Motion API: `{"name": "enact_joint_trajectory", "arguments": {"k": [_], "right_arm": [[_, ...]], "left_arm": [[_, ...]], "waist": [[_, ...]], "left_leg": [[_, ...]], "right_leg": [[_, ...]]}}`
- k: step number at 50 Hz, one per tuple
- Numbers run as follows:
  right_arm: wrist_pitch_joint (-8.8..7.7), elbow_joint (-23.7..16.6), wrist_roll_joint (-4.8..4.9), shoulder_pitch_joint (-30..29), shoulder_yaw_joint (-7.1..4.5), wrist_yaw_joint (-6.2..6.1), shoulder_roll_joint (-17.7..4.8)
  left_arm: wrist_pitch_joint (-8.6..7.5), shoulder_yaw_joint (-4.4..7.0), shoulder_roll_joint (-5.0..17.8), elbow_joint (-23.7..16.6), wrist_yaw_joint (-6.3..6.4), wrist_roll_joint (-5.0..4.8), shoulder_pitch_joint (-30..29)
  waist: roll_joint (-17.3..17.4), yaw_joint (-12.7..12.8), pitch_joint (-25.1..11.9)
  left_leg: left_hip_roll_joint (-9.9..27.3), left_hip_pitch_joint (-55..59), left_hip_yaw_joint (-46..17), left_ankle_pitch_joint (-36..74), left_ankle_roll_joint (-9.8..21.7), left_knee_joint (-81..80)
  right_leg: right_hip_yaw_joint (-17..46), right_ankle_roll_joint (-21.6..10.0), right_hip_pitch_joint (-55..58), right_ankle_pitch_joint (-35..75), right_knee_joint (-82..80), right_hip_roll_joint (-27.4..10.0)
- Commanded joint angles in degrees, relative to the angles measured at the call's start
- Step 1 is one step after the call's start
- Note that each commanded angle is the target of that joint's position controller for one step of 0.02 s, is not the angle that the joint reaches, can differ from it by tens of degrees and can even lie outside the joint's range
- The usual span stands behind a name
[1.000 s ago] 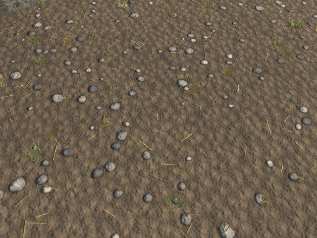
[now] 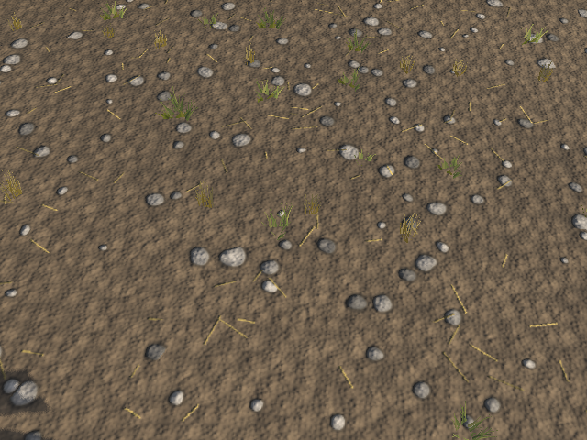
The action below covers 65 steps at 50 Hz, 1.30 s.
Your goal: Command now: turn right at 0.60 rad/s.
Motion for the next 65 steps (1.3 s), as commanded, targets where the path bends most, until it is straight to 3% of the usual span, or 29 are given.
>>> {"name": "enact_joint_trajectory", "arguments": {"k": [1,9,10,11,12,13,15,18,22,28,30,32,36,40,41,42,43,44,46,48,53,57,59,60,61,62,63,64,65], "right_arm": [[-0.76,-2.95,-0.27,0.8,-2.41,-0.85,-8.24],[-1.75,-2.05,0.42,0.76,-4.43,1.11,-12.04],[-1.74,-1.63,0.84,1.31,-4.6,1.4,-11.85],[-1.62,-1.92,0.92,3.25,-4.39,1.85,-10.39],[-0.82,-7.33,0.23,-1.08,-2.79,1.63,-5.92],[-0.24,-7.17,-0.56,-3.8,-2.88,0.89,-7.98],[-0.92,-5.38,0.54,-2.32,-3.22,0.98,-9.05],[-0.96,-3.36,-0.76,0.99,-3.55,1.28,-10.1],[-0.25,-2.94,-0.02,1.89,-3.01,1.37,-9.06],[0.14,-0.21,0.65,3.08,-2.03,1.51,-7.24],[-0.04,0.16,0.16,2.79,-2.36,2.54,-9.14],[-0.4,-0.71,0.69,-0.2,-2.77,3.72,-10.76],[-2.2,-0.33,0.71,1.49,-2.61,4.99,-9.93],[-3.07,2.09,1.43,10.36,-2.72,5.36,-8.78],[-3.62,5.17,0.87,18.47,-3.74,5.04,-10.81],[-4.31,7.39,0.08,28.12,-5.41,4.4,-16.06],[-4.9,5.62,0.17,27.39,-5.17,4.68,-17.14],[-4.87,4.66,0.17,22.98,-5.28,4.37,-15.83],[-5.11,4.25,0.56,21.55,-5.49,3.53,-15.12],[-5.76,4.78,1.15,21.37,-4.6,2.98,-13.04],[-6.51,6.65,1.5,23.17,-5.07,2.5,-13.23],[-6.95,7.88,2.1,22.64,-5.6,1.89,-14.47],[-7.5,7.35,2.34,18.84,-6.11,1.97,-16.94],[-7.89,7.81,1.65,17.71,-6.46,2.19,-18.86],[-8.64,8.32,0.7,15.78,-6.02,2.12,-17.28],[-9.32,7.39,0.4,16.82,-4.29,2.03,-9.63],[-9.31,5.23,2.66,22.54,-2.58,3.09,-4.85],[-8.82,5.84,0.76,18.16,-2.46,2.99,-7.98],[-8.57,5.07,-0.33,12.31,-2.56,3.57,-9.31]], "left_arm": [[0.21,1.67,4.82,-4.86,-0.56,0.13,-2.65],[0.36,1.61,3.81,-8.67,-1.6,-0.28,-3.5],[-0.2,1.88,4.32,-7.88,-1.15,0.25,-0.98],[-1.12,3.29,9.79,-7.24,-0.18,1.27,2.31],[-1.81,5.43,19.36,-8.03,-0.01,0.52,4.97],[-1.72,5.84,17.73,-7.56,0.04,-0.09,8.32],[-0.87,4.05,12.37,-8.54,1.01,-0.06,-0.13],[-0.67,3.11,10.0,-10.11,1.38,-0.51,-4.9],[-0.95,3.53,11.32,-9.39,1.31,-0.09,-2.54],[-1.89,-0.09,4.8,-7.82,1.97,1.66,-3.26],[-2.06,0.9,8.97,-6.05,1.55,2.51,0.56],[-2.7,1.15,10.34,-5.45,1.48,2.96,0.51],[-5.54,1.52,10.22,-4.67,2.31,2.23,-1.4],[-6.59,1.76,9.93,-5.07,1.75,1.5,-7.24],[-6.79,1.27,8.48,-5.47,1.94,1.84,-8.47],[-7.23,-0.48,3.85,-7.54,1.87,2.77,-11.57],[-8.21,-1.34,1.97,-11.86,0.99,2.46,-16.56],[-9.0,-1.19,4.4,-11.23,0.54,3.36,-16.63],[-9.65,-0.96,6.52,-9.23,-0.44,3.34,-14.46],[-8.43,-1.44,6.36,-9.03,-0.99,4.08,-14.39],[-7.06,-3.32,4.22,-13.56,-1.47,2.89,-24.72],[-7.51,-3.96,4.09,-16.64,-1.17,1.82,-28.33],[-7.66,-2.42,7.82,-13.62,0.35,1.63,-16.78],[-7.68,-1.06,10.45,-10.24,1.44,1.1,-4.93],[-7.71,0.36,12.07,-6.34,2.86,1.28,8.02],[-8.18,1.74,15.75,-4.0,4.0,3.12,17.45],[-8.17,2.33,19.02,-2.85,3.21,3.44,14.52],[-8.03,1.93,13.59,-3.75,2.33,2.29,6.55],[-8.32,1.24,9.34,-3.55,1.85,1.62,3.32]], "waist": [[11.17,-3.57,-3.73],[10.38,-2.37,-6.09],[6.74,-0.57,-6.84],[-6.26,0.83,-6.59],[-17.99,0.93,-5.71],[-8.95,4.01,-8.81],[-3.92,-0.55,-3.15],[-3.45,-2.56,-6.04],[-2.86,-1.74,-7.12],[-4.34,-0.75,-6.94],[-7.17,1.48,-6.06],[-7.32,2.06,-0.46],[-2.6,-0.13,1.47],[-0.61,-6.34,-0.3],[4.63,-9.76,-2.31],[18.11,-13.62,-5.25],[22.15,-11.91,-2.23],[11.41,-10.16,1.07],[2.44,-7.91,-0.67],[3.21,-6.47,0.16],[4.99,-7.9,3.36],[7.76,-8.25,1.73],[7.36,-2.31,-5.94],[6.84,3.55,-12.77],[6.19,9.94,-17.35],[-4.16,10.84,-22.81],[-21.97,3.78,-27.66],[-13.06,2.63,-17.08],[-4.27,2.21,-11.15]], "left_leg": [[14.56,6.15,-4.55,25.99,9.07,-6.04],[18.09,2.28,1.05,21.65,5.08,2.98],[16.67,-1.66,3.69,15.71,2.04,8.96],[11.22,-11.57,7.83,0.91,-2.1,23.63],[-0.86,-28.54,4.18,-25.35,-5.9,33.55],[0.08,-29.6,-5.04,-24.71,-5.29,40.73],[2.58,-29.34,-7.33,-12.45,-4.2,39.12],[1.01,-24.6,-6.47,-5.19,-4.83,37.35],[-0.16,-25.43,-6.43,-3.97,-5.38,31.36],[1.14,-13.07,-4.49,-3.89,-3.11,20.21],[-0.7,-13.24,-2.46,-6.01,-1.36,19.78],[-0.93,-18.91,-4.05,-8.36,0.52,19.09],[0.85,-22.62,-4.56,-9.11,4.0,15.83],[-2.15,-1.06,1.48,-4.35,6.6,2.02],[-3.54,11.16,-1.73,-7.68,7.92,0.07],[8.22,20.58,-22.06,-22.31,11.41,-7.67],[15.81,23.73,-52.81,-30.87,16.92,-18.18],[16.76,23.14,-49.45,-26.29,18.03,-16.81],[11.85,20.49,-38.16,-16.02,16.23,-14.61],[8.3,15.73,-32.85,-9.78,14.41,-16.69],[3.34,6.78,-27.44,13.69,14.02,-17.27],[5.02,4.77,-28.11,32.54,11.6,-16.81],[3.47,1.99,-25.66,53.37,7.82,-5.54],[3.13,1.01,-23.84,58.54,6.87,6.27],[1.15,-4.68,-21.94,53.84,6.36,20.74],[-4.52,-14.56,-17.86,24.47,5.85,43.45],[-11.38,-24.63,-15.24,-9.14,4.14,56.09],[-6.65,-30.49,-14.24,-5.31,5.4,57.89],[-4.25,-31.24,-13.73,-1.86,5.36,56.51]], "right_leg": [[-0.67,1.54,-5.25,0.93,1.03,-1.47],[-5.62,-2.07,8.29,4.79,-21.44,-0.63],[-3.74,-3.11,13.87,10.97,-28.18,0.0],[11.58,-5.79,20.52,19.57,-38.05,-7.63],[36.44,-15.74,23.26,41.88,-39.25,-21.98],[34.71,-19.97,25.07,38.86,-39.01,-22.03],[24.97,-16.43,19.4,27.11,-39.39,-14.55],[20.15,-13.16,17.66,33.99,-37.71,-8.82],[21.95,-12.96,19.37,30.54,-37.14,-8.09],[17.83,-12.12,14.34,31.43,-38.57,-9.13],[21.51,-13.21,14.32,-1.46,-44.08,-10.29],[26.4,-14.16,14.93,-16.02,-47.97,-13.88],[22.86,-13.12,21.63,-11.48,-49.2,-17.33],[8.74,-9.86,10.07,-6.13,-43.05,-13.21],[3.01,-8.44,1.68,-0.35,-30.9,-9.25],[-6.27,-5.36,-9.91,5.46,-6.73,-2.37],[0.62,-2.94,-28.95,-1.19,2.72,6.16],[5.72,-2.74,-33.74,2.83,8.42,0.6],[5.35,-1.34,-30.24,9.49,7.5,-2.67],[4.2,0.38,-26.22,11.4,3.49,-3.7],[-0.87,2.68,-21.77,17.52,-8.75,-0.84],[-1.29,0.52,-8.47,24.9,-20.7,0.9],[-1.17,-1.29,12.03,21.14,-22.9,4.16],[-2.38,-2.16,24.4,18.52,-22.18,4.57],[-0.76,-3.46,36.72,15.06,-20.87,0.36],[15.74,-6.54,46.38,-10.27,-24.59,-10.94],[53.37,-13.57,47.81,-20.07,-40.51,-23.06],[54.8,-15.9,40.01,-21.55,-42.68,-20.11],[46.17,-17.06,32.42,-16.48,-41.41,-18.27]]}}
